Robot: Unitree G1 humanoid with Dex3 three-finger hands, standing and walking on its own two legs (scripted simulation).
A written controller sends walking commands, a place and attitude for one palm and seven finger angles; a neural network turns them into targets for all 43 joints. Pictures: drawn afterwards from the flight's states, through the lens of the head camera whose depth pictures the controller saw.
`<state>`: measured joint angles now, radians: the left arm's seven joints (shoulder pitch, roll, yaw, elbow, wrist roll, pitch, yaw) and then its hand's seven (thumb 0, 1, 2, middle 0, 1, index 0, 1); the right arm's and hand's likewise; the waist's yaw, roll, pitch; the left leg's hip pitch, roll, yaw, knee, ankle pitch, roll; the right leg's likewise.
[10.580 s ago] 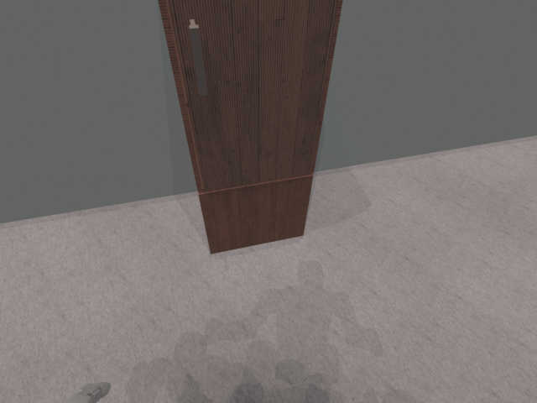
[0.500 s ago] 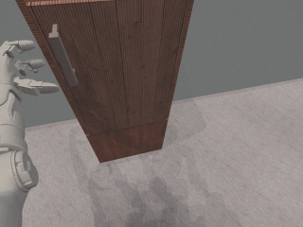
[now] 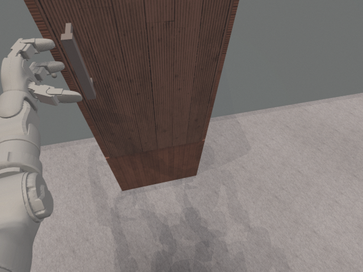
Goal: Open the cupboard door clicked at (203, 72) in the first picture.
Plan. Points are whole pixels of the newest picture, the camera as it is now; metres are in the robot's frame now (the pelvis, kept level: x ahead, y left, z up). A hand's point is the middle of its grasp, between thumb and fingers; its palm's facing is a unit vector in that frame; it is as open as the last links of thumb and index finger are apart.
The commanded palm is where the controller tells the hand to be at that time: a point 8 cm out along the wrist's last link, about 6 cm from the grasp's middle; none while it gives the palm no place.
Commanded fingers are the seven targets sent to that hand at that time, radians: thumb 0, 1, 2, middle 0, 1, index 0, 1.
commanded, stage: move the hooked fingers beside the handle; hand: left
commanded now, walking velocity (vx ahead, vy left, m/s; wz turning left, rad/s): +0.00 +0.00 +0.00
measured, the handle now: (81, 64) +0.53 +0.20 +0.14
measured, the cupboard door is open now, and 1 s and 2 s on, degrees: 0 0 0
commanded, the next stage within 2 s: slide the fingers in behind the handle in 0.68 s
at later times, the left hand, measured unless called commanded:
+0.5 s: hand (44, 85) +0.47 +0.26 +0.15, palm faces +0.17 -0.99 +0.01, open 14.0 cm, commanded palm +0.44 +0.30 +0.14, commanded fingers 0.00 -0.50 0.30 -0.30 -1.20 -0.30 -1.20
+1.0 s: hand (52, 76) +0.49 +0.25 +0.15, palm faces +0.15 -0.99 +0.03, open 14.0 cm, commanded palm +0.46 +0.28 +0.14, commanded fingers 0.00 -0.50 0.30 -0.30 -1.20 -0.30 -1.20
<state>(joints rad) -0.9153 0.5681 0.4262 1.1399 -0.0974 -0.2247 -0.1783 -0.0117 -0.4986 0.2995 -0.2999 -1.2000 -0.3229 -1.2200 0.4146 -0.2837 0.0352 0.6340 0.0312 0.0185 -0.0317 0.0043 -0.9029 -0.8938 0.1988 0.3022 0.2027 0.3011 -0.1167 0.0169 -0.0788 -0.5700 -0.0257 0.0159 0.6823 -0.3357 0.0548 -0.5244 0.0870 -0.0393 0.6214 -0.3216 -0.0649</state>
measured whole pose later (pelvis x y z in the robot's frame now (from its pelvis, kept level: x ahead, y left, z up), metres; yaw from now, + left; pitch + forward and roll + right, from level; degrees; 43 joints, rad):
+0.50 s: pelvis -0.01 +0.01 +0.00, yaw +1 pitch +11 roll -2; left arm -0.91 0.54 0.38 1.15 -0.11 -0.17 -0.19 -0.01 -0.50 0.30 -0.30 -1.20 -0.30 -1.20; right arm 0.38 -0.29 0.04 0.64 0.04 0.01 -0.05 0.01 -0.90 -0.89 0.20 0.30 0.20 0.30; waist -0.10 0.01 -0.08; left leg -0.55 -0.04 0.01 0.68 -0.32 0.07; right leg -0.49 0.07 -0.05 0.61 -0.31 -0.05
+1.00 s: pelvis +0.00 +0.02 +0.00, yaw +0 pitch +13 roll -3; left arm -0.93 0.53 0.40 1.14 -0.12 -0.25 -0.17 -0.01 -0.50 0.30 -0.30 -1.20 -0.30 -1.20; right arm 0.46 -0.28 0.03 0.68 0.02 0.01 -0.03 0.01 -0.90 -0.89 0.20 0.30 0.20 0.30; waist -0.13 0.02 -0.09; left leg -0.59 -0.04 0.02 0.71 -0.34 0.08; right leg -0.54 0.07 -0.04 0.63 -0.32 -0.04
